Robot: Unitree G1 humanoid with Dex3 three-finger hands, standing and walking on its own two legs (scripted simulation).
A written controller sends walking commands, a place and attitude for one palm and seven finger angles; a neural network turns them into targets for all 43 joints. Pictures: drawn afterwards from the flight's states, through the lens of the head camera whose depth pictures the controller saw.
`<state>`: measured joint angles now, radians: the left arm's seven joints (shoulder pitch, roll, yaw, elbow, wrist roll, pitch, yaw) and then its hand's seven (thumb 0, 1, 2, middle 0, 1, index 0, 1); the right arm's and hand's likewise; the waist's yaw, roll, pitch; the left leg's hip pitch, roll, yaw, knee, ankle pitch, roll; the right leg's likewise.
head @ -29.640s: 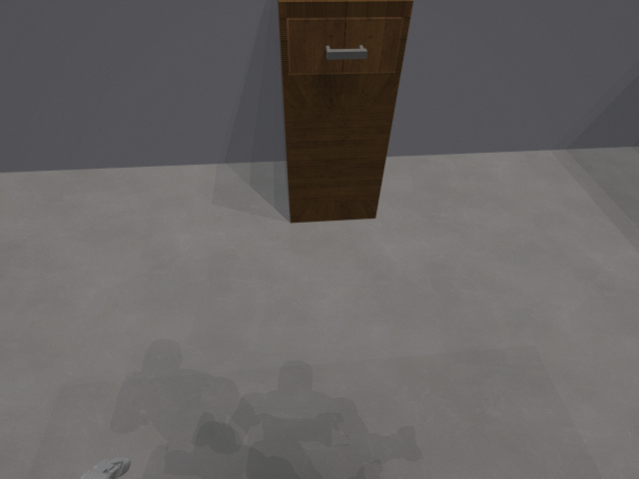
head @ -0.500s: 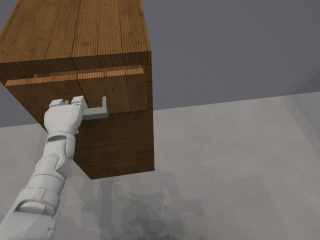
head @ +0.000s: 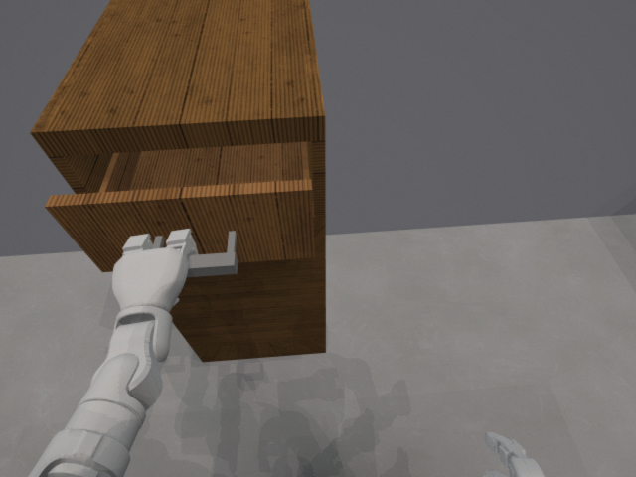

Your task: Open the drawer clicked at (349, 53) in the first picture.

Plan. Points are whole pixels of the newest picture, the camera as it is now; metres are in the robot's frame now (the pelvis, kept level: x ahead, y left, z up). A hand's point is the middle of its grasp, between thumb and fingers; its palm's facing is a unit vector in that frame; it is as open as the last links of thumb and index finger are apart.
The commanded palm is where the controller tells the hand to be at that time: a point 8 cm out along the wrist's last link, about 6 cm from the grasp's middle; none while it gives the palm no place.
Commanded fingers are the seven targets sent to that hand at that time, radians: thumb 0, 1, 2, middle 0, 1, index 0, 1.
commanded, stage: pull the drawer open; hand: left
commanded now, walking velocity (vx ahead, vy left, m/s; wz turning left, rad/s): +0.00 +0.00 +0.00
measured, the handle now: (193, 253) +0.40 +0.20 +0.02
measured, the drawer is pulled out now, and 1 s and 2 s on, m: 0.09 0.20 0.30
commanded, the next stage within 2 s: none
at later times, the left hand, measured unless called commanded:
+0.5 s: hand (163, 326) +0.30 +0.23 +0.00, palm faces -0.01 -0.06 -1.00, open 5.3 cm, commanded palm +0.27 +0.22 +0.06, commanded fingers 0.00 0.90 0.90 -0.40 -1.35 -0.40 -1.35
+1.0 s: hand (155, 373) +0.24 +0.22 +0.00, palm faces +0.02 -0.09 -1.00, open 5.3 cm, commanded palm +0.20 +0.21 +0.06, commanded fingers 0.00 0.90 0.90 -0.40 -1.35 -0.40 -1.35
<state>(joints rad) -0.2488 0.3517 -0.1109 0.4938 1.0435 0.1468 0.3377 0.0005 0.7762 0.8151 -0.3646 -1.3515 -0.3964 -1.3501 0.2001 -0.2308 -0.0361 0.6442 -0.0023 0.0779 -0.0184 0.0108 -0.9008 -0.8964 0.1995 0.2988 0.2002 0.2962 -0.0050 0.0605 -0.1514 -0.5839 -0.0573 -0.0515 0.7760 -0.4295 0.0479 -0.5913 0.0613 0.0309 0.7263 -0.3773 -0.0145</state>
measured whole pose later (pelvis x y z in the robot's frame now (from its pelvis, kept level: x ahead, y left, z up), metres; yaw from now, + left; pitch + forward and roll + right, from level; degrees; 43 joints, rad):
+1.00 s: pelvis +0.00 -0.01 +0.00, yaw -1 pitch +10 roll -1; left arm 0.23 0.31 -0.13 0.06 1.06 0.18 0.38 0.01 0.77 0.81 -0.35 -1.35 -0.42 -1.35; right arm 0.10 -0.22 -0.01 0.62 -0.02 0.05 0.00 0.01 -0.90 -0.90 0.20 0.30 0.20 0.30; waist 0.05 0.05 -0.14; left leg -0.49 -0.05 -0.03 0.77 -0.45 0.04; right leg -0.52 0.06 0.05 0.76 -0.40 -0.03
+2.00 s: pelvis -0.02 -0.02 -0.02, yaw -2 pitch +10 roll +0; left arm 0.67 0.31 -0.10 -0.26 1.04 0.12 0.44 0.02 0.75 0.78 -0.33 -1.35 -0.40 -1.33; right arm 0.13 -0.23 0.01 0.52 -0.04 0.05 0.06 0.02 -0.90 -0.90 0.20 0.30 0.20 0.30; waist 0.06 0.05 -0.16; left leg -0.58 -0.04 -0.01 0.90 -0.49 0.03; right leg -0.63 0.08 0.05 0.90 -0.44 -0.04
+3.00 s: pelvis -0.03 -0.03 -0.01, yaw +0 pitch +8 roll +1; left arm 0.49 0.34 -0.10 -0.11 1.07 0.09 0.45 0.00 -0.49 0.31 -0.32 -1.21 -0.34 -1.22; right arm 0.10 -0.21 0.02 0.59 -0.03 0.06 -0.02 0.02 -0.90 -0.90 0.20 0.30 0.20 0.30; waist 0.09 0.04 -0.13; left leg -0.54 -0.05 -0.04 0.85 -0.45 0.01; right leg -0.58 0.08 0.03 0.86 -0.41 -0.05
